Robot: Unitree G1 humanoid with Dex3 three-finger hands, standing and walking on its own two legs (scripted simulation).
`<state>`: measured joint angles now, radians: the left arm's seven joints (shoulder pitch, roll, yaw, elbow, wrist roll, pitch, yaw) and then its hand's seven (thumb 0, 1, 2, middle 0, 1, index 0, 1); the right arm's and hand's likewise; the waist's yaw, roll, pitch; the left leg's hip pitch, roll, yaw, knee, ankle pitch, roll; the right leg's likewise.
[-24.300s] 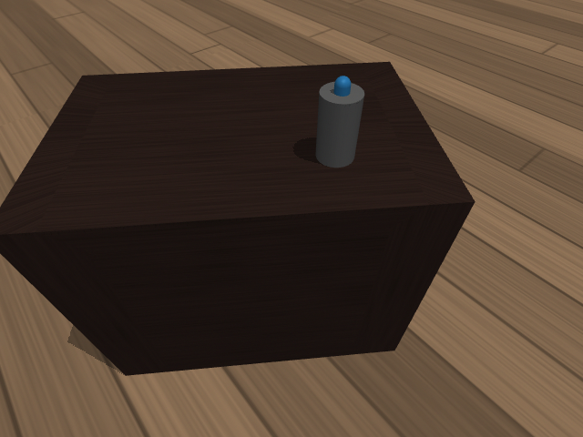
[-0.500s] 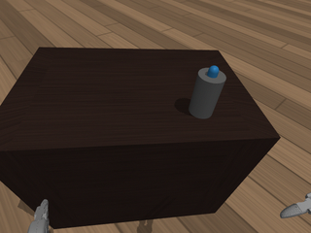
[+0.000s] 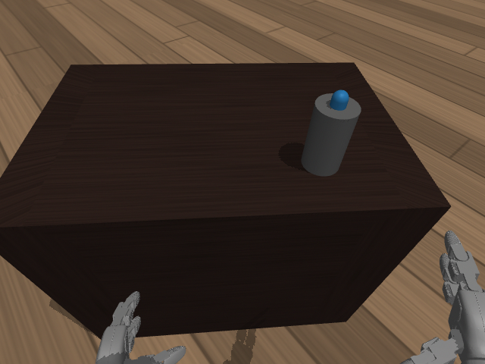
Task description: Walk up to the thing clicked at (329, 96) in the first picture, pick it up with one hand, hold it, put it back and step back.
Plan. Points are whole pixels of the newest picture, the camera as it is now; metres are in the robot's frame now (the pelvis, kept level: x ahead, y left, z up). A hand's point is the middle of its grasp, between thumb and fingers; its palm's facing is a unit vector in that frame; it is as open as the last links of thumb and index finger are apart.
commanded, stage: home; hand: right
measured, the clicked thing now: (330, 130) +0.53 -0.20 +0.09
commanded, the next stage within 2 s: none
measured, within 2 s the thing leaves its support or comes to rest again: neither
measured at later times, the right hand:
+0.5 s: hand (353, 333) +0.19 -0.19 -0.08, palm faces +0.11 +0.96 -0.25, open 17.5 cm
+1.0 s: hand (384, 361) +0.15 -0.25 -0.13, palm faces -0.04 +0.92 -0.40, open 17.5 cm
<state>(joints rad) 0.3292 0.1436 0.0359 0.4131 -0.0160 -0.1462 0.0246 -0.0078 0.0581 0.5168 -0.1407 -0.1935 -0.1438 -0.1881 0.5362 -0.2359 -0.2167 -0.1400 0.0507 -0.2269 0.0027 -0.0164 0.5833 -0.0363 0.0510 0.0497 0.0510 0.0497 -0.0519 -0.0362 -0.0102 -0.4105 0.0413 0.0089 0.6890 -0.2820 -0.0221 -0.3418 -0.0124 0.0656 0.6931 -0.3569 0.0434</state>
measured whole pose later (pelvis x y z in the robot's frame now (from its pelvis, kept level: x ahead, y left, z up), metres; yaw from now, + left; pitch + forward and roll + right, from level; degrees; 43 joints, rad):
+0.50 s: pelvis +0.01 +0.00 -0.02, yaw +1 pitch +4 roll +1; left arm 0.27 0.21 -0.01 0.55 -0.01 -0.13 0.07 0.01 0.88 0.90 -0.20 -0.30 -0.21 -0.29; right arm 0.39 -0.19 -0.02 0.26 0.01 -0.06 -0.09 -0.02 0.55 -0.05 0.05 0.05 0.05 0.05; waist 0.01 -0.02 -0.04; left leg -0.53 0.02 0.01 0.81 -0.35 -0.02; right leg -0.47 -0.03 0.07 0.84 -0.45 0.04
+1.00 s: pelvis +0.02 +0.00 -0.01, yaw +1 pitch +0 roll +0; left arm 0.21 0.36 0.02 0.79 0.04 -0.01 0.00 0.01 0.90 0.90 -0.20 -0.30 -0.21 -0.30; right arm 0.28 -0.36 -0.01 0.70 -0.04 -0.02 -0.02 -0.01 0.54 -0.05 0.05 0.05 0.05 0.05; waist 0.01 -0.01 -0.03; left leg -0.44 0.04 -0.01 0.83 -0.39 -0.02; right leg -0.36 -0.01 0.05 0.82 -0.46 0.03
